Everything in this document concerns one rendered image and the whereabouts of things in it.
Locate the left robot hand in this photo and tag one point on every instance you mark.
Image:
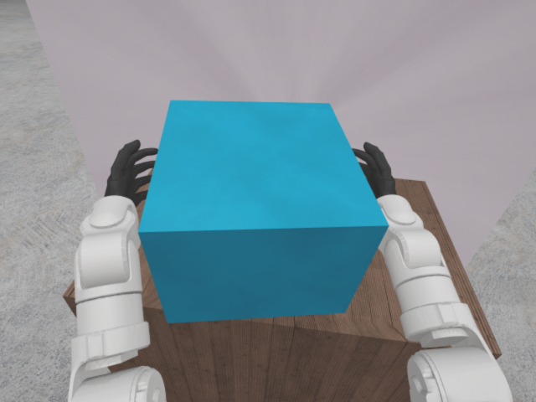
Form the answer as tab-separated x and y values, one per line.
123	181

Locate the right robot forearm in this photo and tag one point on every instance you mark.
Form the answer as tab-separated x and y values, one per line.
432	312

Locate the left robot forearm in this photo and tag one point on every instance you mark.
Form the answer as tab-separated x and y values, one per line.
108	283

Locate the left robot upper arm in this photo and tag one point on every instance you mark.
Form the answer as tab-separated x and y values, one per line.
139	384

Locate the pedestal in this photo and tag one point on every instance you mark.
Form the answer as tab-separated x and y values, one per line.
357	356

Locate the right robot hand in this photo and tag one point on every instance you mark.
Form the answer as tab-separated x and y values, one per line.
378	171

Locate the carton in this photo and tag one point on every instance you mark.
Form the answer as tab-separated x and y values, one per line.
257	209

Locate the right robot upper arm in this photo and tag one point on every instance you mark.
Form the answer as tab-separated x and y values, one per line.
460	374

